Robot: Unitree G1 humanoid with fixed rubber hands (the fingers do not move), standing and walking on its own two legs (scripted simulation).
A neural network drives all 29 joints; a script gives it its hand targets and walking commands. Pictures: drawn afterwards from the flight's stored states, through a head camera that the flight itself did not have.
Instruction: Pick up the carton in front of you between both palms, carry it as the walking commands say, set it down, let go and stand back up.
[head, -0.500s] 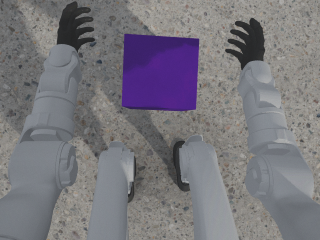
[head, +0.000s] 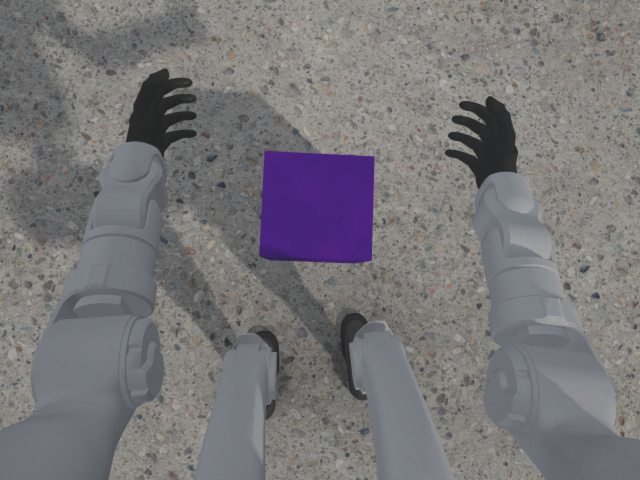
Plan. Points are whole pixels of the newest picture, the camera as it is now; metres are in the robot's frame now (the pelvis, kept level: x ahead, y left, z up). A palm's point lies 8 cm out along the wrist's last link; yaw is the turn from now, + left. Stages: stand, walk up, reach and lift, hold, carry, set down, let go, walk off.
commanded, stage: let go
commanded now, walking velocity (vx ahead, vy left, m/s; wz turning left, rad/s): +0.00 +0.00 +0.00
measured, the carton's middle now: (315, 215) +0.46 -0.03 -0.50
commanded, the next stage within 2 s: stand in 1.24 s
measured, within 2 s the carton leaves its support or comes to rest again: neither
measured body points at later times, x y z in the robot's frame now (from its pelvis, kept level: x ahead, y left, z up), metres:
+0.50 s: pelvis +0.07 -0.01 +0.11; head +0.23 -0.01 +0.53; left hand +0.37 +0.21 +0.01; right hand +0.34 -0.25 +0.02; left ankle +0.06 +0.12 -0.59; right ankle +0.08 -0.12 -0.59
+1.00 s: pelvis +0.09 +0.01 +0.15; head +0.10 +0.00 +0.60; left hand +0.26 +0.24 +0.08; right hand +0.26 -0.23 +0.07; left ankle +0.06 +0.12 -0.59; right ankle +0.08 -0.12 -0.59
